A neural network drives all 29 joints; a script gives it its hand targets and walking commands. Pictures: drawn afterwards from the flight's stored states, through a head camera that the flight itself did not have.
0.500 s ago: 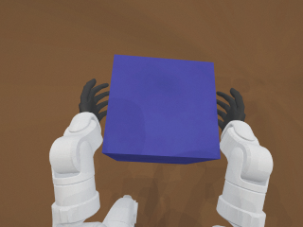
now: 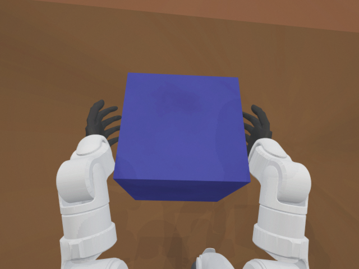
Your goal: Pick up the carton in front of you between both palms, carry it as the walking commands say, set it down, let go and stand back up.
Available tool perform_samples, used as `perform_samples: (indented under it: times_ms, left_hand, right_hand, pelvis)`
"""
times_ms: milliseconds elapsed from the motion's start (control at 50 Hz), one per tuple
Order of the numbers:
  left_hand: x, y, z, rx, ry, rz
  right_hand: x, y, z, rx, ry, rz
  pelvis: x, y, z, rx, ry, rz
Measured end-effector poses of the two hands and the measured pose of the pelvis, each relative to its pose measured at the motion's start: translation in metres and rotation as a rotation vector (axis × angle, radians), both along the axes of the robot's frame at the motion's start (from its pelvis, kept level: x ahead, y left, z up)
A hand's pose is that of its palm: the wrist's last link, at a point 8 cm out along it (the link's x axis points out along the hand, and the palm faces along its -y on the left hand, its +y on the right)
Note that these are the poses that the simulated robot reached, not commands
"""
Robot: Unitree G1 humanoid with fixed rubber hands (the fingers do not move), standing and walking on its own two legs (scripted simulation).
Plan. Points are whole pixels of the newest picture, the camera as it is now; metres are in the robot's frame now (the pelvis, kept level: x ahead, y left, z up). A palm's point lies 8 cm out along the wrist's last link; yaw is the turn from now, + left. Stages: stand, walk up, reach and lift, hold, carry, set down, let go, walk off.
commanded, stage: carry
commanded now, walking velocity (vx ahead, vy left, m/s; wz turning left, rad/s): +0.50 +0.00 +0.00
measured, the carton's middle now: (179, 147) +0.38 -0.02 +0.07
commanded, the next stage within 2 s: none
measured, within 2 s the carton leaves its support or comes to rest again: neither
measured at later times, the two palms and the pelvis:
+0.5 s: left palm (106, 42) +0.65 +0.17 +0.17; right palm (221, 46) +0.64 -0.14 +0.16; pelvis +0.30 +0.02 +0.02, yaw +0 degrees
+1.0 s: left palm out of the picture +0.91 +0.18 +0.18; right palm (201, 1) +0.94 -0.12 +0.17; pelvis +0.59 -0.01 +0.06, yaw +2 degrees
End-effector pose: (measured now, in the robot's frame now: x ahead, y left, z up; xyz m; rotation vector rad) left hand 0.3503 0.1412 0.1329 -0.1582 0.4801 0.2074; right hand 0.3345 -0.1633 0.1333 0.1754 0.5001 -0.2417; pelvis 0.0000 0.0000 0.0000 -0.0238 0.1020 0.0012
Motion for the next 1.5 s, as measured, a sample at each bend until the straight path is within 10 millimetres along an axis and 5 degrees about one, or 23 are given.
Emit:
perform_samples:
  times_ms: [120,240,440,640,800,900,1020,1200,1280,1380,1500]
  left_hand:
    - [0.065,0.011,0.002,0.017,0.025,0.067]
    - [0.110,0.024,-0.001,-0.021,0.106,0.135]
    - [0.252,0.027,0.035,-0.015,-0.029,0.042]
    - [0.379,0.016,0.032,-0.028,0.085,-0.028]
    - [0.472,0.020,0.055,0.005,0.001,0.015]
    - [0.525,0.029,0.052,0.026,0.025,0.072]
    - [0.567,0.043,0.050,-0.016,0.095,0.139]
    - [0.690,0.049,0.091,-0.009,-0.027,0.072]
    - [0.755,0.048,0.088,0.008,-0.027,0.000]
    - [0.818,0.040,0.079,-0.014,0.085,-0.038]
    - [0.884,0.040,0.089,-0.031,0.062,-0.019]
  right_hand:
    - [0.098,0.010,-0.007,-0.043,0.030,0.101]
    - [0.162,0.023,-0.012,0.001,0.123,0.104]
    - [0.278,0.023,0.029,-0.058,-0.014,0.036]
    - [0.363,0.015,0.027,0.011,0.093,-0.034]
    - [0.474,0.017,0.052,0.004,0.010,0.019]
    - [0.554,0.025,0.041,-0.034,0.039,0.096]
    - [0.621,0.042,0.037,0.005,0.122,0.113]
    - [0.726,0.044,0.079,-0.043,-0.001,0.060]
    - [0.772,0.044,0.084,-0.063,-0.003,0.019]
    - [0.807,0.040,0.073,0.013,0.100,-0.015]
    - [0.871,0.038,0.088,0.008,0.073,-0.033]
  pelvis:
    - [0.082,-0.023,-0.006,-0.014,-0.025,0.026]
    - [0.141,-0.028,0.017,0.009,-0.015,0.025]
    - [0.267,0.002,0.021,0.024,-0.001,0.007]
    - [0.374,0.027,0.043,0.007,0.000,-0.002]
    - [0.473,0.014,0.049,-0.001,0.004,0.012]
    - [0.542,-0.004,0.041,-0.013,-0.021,0.037]
    - [0.600,-0.010,0.065,0.015,-0.018,0.030]
    - [0.709,0.014,0.076,0.022,0.005,0.016]
    - [0.766,0.033,0.067,0.045,-0.013,-0.008]
    - [0.817,0.047,0.084,0.017,-0.008,-0.001]
    - [0.879,0.048,0.100,0.000,-0.004,0.000]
